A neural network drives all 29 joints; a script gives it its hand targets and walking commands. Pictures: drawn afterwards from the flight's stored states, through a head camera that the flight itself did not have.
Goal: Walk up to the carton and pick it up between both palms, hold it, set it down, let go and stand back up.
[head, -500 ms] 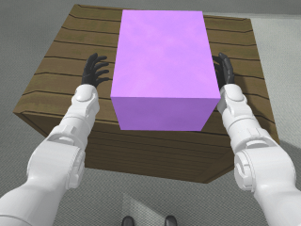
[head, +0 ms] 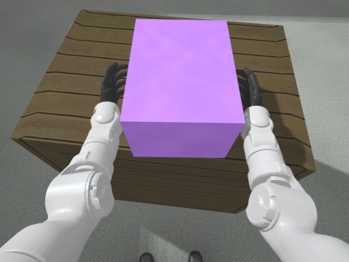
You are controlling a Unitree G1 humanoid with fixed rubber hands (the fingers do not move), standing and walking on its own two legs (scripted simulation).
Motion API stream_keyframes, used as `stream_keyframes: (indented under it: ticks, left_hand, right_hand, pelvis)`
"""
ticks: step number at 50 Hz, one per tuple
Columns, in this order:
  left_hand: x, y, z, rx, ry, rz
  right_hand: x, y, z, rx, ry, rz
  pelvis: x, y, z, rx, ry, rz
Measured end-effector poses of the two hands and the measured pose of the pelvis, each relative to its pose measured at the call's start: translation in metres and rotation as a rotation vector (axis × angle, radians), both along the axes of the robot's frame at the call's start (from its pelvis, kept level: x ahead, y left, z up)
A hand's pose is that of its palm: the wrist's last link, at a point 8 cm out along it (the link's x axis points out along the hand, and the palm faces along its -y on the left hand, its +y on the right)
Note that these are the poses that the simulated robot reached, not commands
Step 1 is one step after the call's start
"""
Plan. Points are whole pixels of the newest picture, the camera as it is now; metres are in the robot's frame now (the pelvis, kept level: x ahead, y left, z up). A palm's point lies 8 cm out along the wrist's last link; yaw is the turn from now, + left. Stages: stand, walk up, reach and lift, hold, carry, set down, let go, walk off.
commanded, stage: reach and lift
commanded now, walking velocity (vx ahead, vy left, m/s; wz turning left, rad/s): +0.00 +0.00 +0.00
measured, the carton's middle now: (180, 88) +0.52 -0.04 +0.04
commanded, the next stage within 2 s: none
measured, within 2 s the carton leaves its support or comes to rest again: neither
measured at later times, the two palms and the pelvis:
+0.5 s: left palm (108, 99) +0.47 +0.14 +0.07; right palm (250, 105) +0.44 -0.19 +0.06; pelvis +0.03 -0.01 +0.01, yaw +2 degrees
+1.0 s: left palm (107, 100) +0.46 +0.14 +0.07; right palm (250, 105) +0.44 -0.19 +0.06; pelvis +0.03 +0.00 +0.01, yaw +2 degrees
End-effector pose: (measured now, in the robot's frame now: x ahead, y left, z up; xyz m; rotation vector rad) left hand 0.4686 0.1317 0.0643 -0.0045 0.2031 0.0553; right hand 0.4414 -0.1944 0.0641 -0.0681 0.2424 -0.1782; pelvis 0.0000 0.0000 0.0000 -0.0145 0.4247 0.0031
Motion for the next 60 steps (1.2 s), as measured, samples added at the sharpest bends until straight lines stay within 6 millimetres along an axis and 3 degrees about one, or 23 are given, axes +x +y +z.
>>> stream_keyframes:
  ticks: [16, 60]
  left_hand:
    - [-0.003, 0.004, 0.001, 0.018, 0.027, -0.009]
    - [-0.004, 0.005, 0.001, 0.027, 0.040, -0.016]
  right_hand:
    - [-0.004, 0.003, -0.001, -0.007, -0.007, -0.003]
    - [-0.006, 0.006, 0.001, -0.054, -0.015, 0.001]
  pelvis:
    - [0.026, -0.007, 0.007, 0.007, -0.128, 0.030]
    - [0.025, -0.004, 0.007, 0.007, -0.115, 0.041]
